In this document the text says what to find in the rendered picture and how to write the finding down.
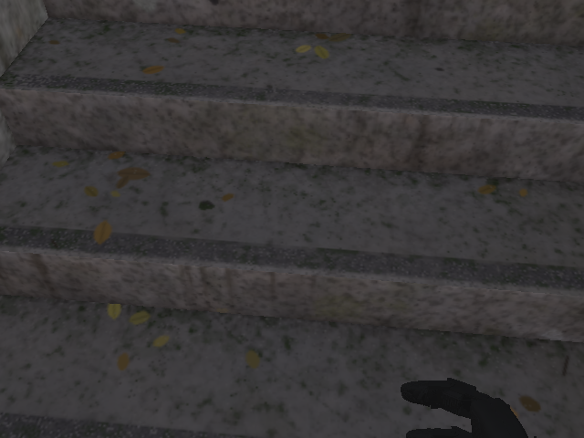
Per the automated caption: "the right robot hand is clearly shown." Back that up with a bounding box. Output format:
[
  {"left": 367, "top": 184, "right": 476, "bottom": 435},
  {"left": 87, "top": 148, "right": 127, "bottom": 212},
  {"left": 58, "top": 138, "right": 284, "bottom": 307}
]
[{"left": 401, "top": 378, "right": 537, "bottom": 438}]

